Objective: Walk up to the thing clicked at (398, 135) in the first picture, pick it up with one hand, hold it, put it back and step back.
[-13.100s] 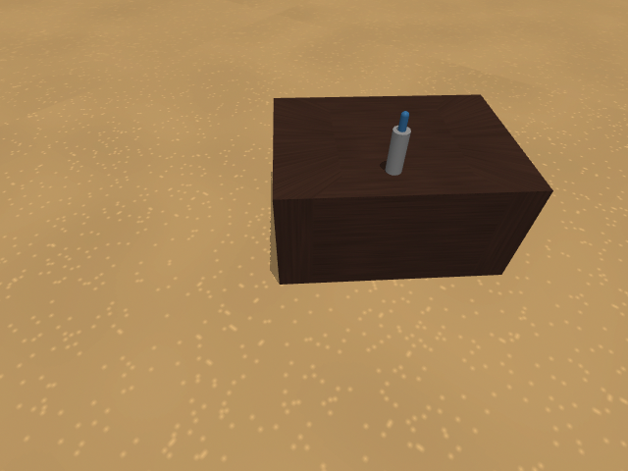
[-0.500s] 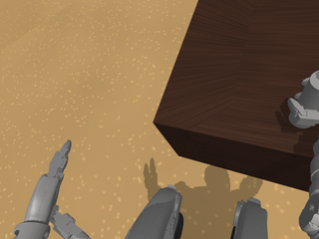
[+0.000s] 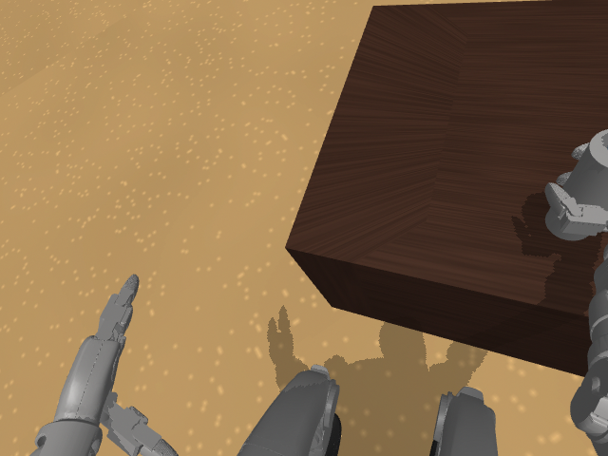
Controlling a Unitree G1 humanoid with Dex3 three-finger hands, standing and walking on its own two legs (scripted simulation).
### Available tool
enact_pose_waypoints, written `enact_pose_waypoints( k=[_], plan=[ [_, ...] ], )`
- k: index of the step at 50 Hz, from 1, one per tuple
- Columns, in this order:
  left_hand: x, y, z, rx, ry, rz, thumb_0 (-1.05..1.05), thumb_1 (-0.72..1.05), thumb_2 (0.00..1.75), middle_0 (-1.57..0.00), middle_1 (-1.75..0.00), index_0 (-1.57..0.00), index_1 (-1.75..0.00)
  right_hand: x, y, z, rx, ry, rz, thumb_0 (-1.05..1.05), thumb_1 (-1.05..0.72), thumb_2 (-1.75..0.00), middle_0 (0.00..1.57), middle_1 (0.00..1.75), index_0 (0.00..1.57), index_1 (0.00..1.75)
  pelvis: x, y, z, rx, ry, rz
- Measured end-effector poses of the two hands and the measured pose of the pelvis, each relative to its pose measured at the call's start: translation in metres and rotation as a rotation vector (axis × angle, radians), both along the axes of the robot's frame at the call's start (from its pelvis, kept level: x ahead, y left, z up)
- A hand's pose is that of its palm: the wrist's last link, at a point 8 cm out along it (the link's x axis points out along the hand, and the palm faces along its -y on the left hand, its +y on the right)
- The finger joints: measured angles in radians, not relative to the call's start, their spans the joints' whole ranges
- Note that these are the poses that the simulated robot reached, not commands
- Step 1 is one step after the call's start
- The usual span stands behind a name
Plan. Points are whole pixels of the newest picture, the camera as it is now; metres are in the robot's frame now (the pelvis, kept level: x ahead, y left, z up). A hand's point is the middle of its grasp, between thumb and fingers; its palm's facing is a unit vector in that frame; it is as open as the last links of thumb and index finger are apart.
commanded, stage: lift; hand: right
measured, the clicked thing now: (602, 175) +0.50 -0.23 +0.00
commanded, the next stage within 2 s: hold in 1.56 s
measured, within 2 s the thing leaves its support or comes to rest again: neither
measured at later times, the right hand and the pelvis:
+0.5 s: hand out of the picture +0.44 -0.22 +0.03, palm faces +0.20 +0.98 -0.01, open 7.9 cm; pelvis +0.01 -0.01 +0.04, yaw -2 degrees
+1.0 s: hand out of the picture +0.38 -0.20 +0.10, palm faces +0.20 +0.98 -0.02, open 7.9 cm; pelvis +0.02 +0.00 +0.08, yaw -3 degrees
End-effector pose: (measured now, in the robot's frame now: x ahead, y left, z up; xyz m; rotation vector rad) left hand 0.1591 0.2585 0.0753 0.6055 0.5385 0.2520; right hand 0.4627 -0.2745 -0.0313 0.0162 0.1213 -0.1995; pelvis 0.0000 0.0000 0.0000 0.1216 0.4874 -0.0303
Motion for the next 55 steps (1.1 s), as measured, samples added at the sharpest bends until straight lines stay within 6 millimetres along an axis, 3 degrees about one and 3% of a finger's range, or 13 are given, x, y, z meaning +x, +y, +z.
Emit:
enact_pose_waypoints(
  k=[10,14,19,28,40,55],
  plan=[
    [0.005,-0.006,0.015,-0.022,-0.021,-0.01,-0.01,-0.52,0.05,-0.05,-0.05,-0.06,-0.05,-0.011,0.004,0.015,-0.005,0.0,0.003,-0.01,0.18,-1.17,0.79,1.14,0.85,1.15,0.004,-0.001,0.014,-0.005,-0.028,-0.002],
    [0.002,-0.009,0.01,-0.057,-0.002,-0.004,-0.01,-0.52,0.05,-0.05,-0.05,-0.06,-0.05,-0.02,0.004,0.024,-0.002,-0.002,-0.002,-0.01,0.18,-1.17,0.79,1.14,0.85,1.15,0.005,-0.002,0.02,-0.007,-0.041,-0.008],
    [0.002,-0.011,0.003,-0.103,0.019,0.004,-0.01,-0.52,0.05,-0.05,-0.05,-0.06,-0.05,-0.032,0.002,0.039,-0.021,-0.017,0.0,-0.01,0.18,-1.17,0.79,1.14,0.85,1.15,0.007,-0.004,0.028,-0.015,-0.063,-0.009],
    [0.007,-0.008,0.007,-0.152,0.021,0.013,-0.01,-0.53,0.06,-0.05,-0.05,-0.05,-0.04,-0.063,0.004,0.074,-0.029,-0.027,-0.003,-0.01,0.18,-1.17,0.79,1.14,0.85,1.15,0.011,-0.006,0.048,-0.038,-0.124,-0.017],
    [0.013,-0.011,0.001,-0.25,0.036,0.02,-0.01,-0.53,0.05,-0.05,-0.05,-0.05,-0.04,-0.1,0.016,0.107,-0.033,-0.031,-0.003,-0.01,0.18,-1.17,0.79,1.13,0.86,1.14,0.015,-0.002,0.07,-0.074,-0.201,-0.025],
    [0.02,-0.002,0.004,-0.296,0.02,0.044,-0.01,-0.52,0.05,-0.04,-0.05,-0.05,-0.04,-0.121,0.036,0.136,-0.027,-0.045,0.008,-0.01,0.18,-1.17,0.8,1.13,0.86,1.14,0.021,0.006,0.087,-0.102,-0.267,-0.021]
  ],
)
